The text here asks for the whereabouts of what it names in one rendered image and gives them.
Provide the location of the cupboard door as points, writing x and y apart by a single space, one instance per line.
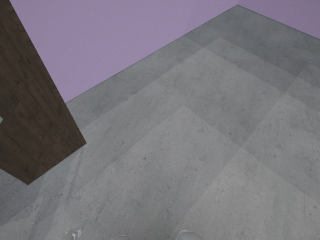
28 104

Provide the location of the robot left hand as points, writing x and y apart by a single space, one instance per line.
73 234

